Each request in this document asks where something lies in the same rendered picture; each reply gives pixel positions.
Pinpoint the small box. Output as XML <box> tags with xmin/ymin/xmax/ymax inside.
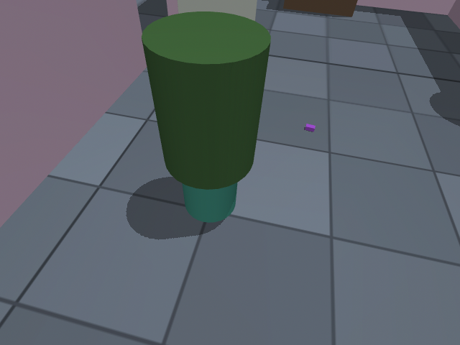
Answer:
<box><xmin>305</xmin><ymin>124</ymin><xmax>316</xmax><ymax>132</ymax></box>

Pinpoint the potted plant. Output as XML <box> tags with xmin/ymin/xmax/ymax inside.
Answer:
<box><xmin>142</xmin><ymin>11</ymin><xmax>271</xmax><ymax>223</ymax></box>

